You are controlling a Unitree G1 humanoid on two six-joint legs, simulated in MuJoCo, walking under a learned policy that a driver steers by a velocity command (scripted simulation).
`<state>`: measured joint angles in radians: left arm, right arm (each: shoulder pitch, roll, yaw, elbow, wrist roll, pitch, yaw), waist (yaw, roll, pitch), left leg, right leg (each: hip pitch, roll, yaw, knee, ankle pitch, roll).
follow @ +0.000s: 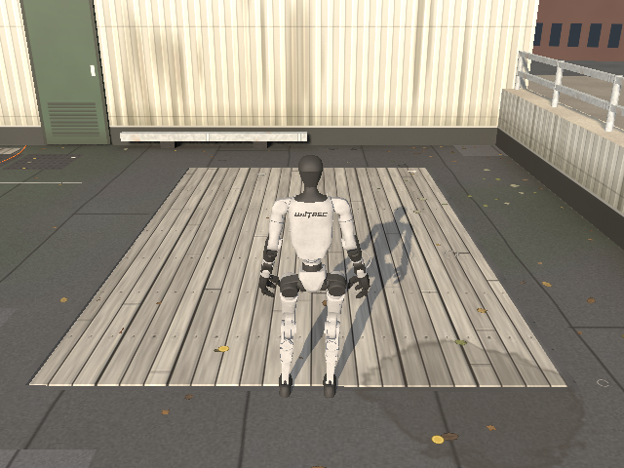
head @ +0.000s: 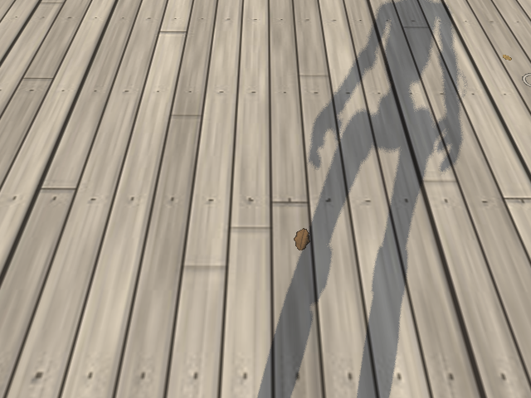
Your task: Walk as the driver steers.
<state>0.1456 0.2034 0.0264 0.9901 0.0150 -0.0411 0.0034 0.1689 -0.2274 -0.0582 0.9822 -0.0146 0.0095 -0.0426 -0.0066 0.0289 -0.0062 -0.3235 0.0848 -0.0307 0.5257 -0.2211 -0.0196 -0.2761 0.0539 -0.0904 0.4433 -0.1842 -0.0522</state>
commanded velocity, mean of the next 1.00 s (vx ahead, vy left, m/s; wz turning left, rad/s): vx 0.02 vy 0.00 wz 0.00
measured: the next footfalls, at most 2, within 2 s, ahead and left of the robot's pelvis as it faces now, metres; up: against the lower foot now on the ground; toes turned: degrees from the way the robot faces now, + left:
right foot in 1.76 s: +0.50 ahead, -0.07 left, +0.00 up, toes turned -3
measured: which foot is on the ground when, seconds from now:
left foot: down 0.00-1.00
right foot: down 0.00-1.00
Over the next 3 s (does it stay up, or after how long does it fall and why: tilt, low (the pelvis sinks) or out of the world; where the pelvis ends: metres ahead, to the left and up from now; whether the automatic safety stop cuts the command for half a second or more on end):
stays up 0.72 0.04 0.00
